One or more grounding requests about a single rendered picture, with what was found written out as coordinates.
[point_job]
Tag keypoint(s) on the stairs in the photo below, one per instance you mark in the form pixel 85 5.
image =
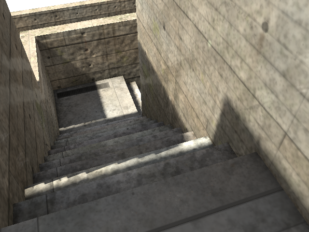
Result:
pixel 135 93
pixel 96 162

